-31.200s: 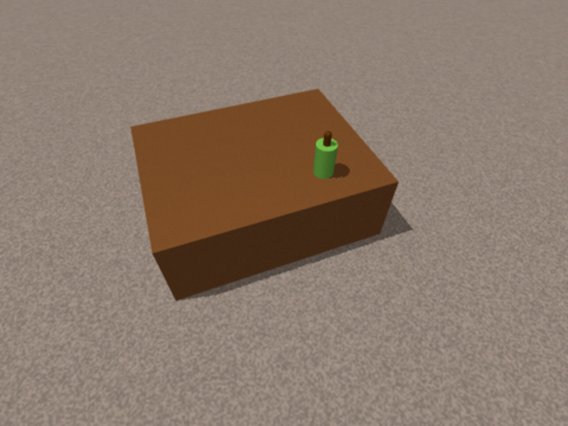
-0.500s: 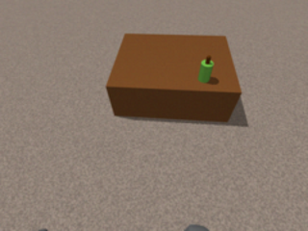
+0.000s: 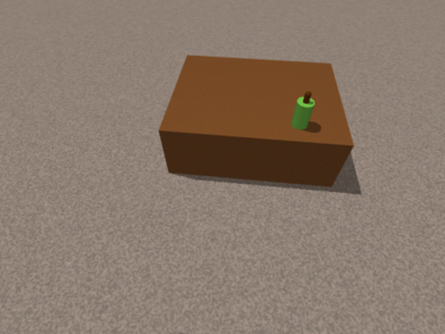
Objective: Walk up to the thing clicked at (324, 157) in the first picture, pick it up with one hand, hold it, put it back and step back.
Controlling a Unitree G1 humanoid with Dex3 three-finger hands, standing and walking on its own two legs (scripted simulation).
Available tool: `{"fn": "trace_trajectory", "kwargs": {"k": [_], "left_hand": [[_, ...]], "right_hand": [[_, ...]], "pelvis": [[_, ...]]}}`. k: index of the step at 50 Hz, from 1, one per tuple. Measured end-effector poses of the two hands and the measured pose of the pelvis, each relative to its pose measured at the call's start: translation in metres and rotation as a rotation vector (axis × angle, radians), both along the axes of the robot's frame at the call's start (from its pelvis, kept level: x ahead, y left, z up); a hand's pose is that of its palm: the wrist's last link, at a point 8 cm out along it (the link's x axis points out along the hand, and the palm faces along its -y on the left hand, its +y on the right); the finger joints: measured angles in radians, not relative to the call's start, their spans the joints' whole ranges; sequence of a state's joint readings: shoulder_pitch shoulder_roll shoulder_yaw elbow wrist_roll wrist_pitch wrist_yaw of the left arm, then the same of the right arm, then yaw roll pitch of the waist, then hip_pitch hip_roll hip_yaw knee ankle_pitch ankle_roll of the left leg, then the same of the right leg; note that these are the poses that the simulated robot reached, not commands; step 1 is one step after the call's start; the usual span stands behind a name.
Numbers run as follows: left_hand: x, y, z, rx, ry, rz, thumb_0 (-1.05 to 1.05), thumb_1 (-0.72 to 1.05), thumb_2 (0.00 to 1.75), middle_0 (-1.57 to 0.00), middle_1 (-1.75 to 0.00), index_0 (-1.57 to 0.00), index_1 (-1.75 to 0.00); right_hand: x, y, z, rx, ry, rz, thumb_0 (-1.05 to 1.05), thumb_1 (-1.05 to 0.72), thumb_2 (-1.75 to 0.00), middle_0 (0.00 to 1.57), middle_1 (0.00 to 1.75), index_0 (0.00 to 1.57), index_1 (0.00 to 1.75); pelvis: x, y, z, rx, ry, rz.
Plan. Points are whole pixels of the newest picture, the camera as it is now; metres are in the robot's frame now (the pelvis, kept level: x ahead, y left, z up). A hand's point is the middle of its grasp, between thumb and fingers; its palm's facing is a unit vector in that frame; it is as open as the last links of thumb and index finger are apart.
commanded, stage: step back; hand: right
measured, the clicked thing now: (303, 108) +1.10 -0.34 -0.33
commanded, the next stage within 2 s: stand in 0.36 s
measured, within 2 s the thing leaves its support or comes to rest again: neither
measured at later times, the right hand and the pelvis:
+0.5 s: hand out of the picture +0.14 -0.25 -0.13, palm faces +0.04 +0.94 -0.33, open 7.4 cm; pelvis +0.03 +0.00 +0.02, yaw -3 degrees
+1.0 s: hand out of the picture +0.08 -0.26 -0.14, palm faces +0.04 +0.94 -0.34, open 7.4 cm; pelvis +0.02 +0.00 +0.02, yaw -3 degrees
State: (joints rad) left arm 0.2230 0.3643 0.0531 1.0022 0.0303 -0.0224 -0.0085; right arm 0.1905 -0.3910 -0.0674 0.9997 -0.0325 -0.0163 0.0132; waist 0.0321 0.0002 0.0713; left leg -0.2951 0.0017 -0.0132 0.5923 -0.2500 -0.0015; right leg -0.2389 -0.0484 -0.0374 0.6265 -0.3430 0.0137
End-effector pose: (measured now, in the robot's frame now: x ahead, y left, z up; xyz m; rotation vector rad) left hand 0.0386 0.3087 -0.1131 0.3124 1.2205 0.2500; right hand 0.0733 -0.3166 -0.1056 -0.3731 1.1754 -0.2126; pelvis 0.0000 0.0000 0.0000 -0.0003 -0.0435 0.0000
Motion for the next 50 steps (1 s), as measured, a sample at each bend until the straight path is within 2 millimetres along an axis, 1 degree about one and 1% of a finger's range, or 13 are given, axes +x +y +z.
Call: {"fn": "trace_trajectory", "kwargs": {"k": [3,8,17,20,23,27,30,35,41,45,50], "left_hand": [[0.016,0.007,-0.004,-0.006,0.010,-0.003,0.01,0.91,0.90,-0.20,-0.30,-0.21,-0.30],[0.046,0.011,-0.003,0.007,-0.003,-0.035,0.01,0.91,0.90,-0.20,-0.30,-0.21,-0.30],[0.090,0.000,0.010,0.009,-0.063,-0.076,0.01,0.91,0.90,-0.20,-0.30,-0.21,-0.30],[0.101,-0.004,0.014,0.002,-0.083,-0.083,0.01,0.91,0.90,-0.20,-0.30,-0.21,-0.30],[0.106,-0.010,0.016,-0.010,-0.087,-0.092,0.01,0.91,0.90,-0.20,-0.30,-0.21,-0.30],[0.108,-0.017,0.018,-0.026,-0.082,-0.105,0.01,0.91,0.90,-0.20,-0.30,-0.21,-0.30],[0.105,-0.020,0.018,-0.033,-0.071,-0.110,0.01,0.91,0.90,-0.20,-0.30,-0.21,-0.30],[0.094,-0.022,0.016,-0.038,-0.044,-0.109,0.01,0.91,0.90,-0.20,-0.30,-0.21,-0.30],[0.078,-0.020,0.014,-0.033,-0.001,-0.098,0.01,0.91,0.90,-0.20,-0.30,-0.21,-0.30],[0.069,-0.018,0.014,-0.028,0.019,-0.091,0.01,0.91,0.90,-0.20,-0.30,-0.21,-0.30],[0.063,-0.016,0.015,-0.023,0.028,-0.084,0.01,0.91,0.90,-0.20,-0.30,-0.21,-0.30]], "right_hand": [[0.008,0.011,0.002,0.002,-0.011,-0.010,0.01,-0.90,-0.90,0.20,0.30,0.21,0.30],[0.024,0.022,0.002,0.026,-0.031,-0.020,0.01,-0.90,-0.90,0.20,0.30,0.21,0.30],[0.050,0.027,0.002,0.063,-0.060,-0.049,0.01,-0.90,-0.90,0.20,0.30,0.21,0.30],[0.054,0.026,0.004,0.065,-0.069,-0.050,0.01,-0.90,-0.90,0.20,0.30,0.21,0.30],[0.053,0.025,0.008,0.066,-0.071,-0.051,0.01,-0.90,-0.90,0.20,0.30,0.21,0.30],[0.046,0.021,0.012,0.062,-0.058,-0.060,0.01,-0.90,-0.90,0.20,0.30,0.21,0.30],[0.038,0.018,0.013,0.058,-0.041,-0.071,0.01,-0.90,-0.90,0.20,0.30,0.21,0.30],[0.022,0.014,0.013,0.054,-0.005,-0.088,0.01,-0.90,-0.90,0.20,0.30,0.21,0.30],[0.005,0.012,0.011,0.056,0.034,-0.100,0.01,-0.90,-0.90,0.20,0.30,0.21,0.30],[-0.002,0.013,0.009,0.058,0.051,-0.103,0.01,-0.90,-0.90,0.20,0.30,0.21,0.30],[-0.006,0.014,0.007,0.061,0.060,-0.100,0.01,-0.90,-0.90,0.20,0.30,0.21,0.30]], "pelvis": [[0.007,0.006,0.000,0.006,0.005,-0.015],[0.017,0.005,0.002,-0.001,0.010,-0.039],[0.031,0.003,0.008,-0.007,0.008,-0.043],[0.032,0.003,0.010,-0.004,0.002,-0.045],[0.032,0.003,0.014,-0.001,-0.002,-0.046],[0.029,0.002,0.018,0.000,-0.004,-0.044],[0.027,0.000,0.020,0.000,-0.004,-0.045],[0.024,-0.001,0.022,0.000,-0.002,-0.045],[0.021,-0.002,0.023,0.000,0.001,-0.046],[0.020,-0.003,0.023,-0.001,0.003,-0.046],[0.019,-0.003,0.023,-0.001,0.006,-0.044]]}}
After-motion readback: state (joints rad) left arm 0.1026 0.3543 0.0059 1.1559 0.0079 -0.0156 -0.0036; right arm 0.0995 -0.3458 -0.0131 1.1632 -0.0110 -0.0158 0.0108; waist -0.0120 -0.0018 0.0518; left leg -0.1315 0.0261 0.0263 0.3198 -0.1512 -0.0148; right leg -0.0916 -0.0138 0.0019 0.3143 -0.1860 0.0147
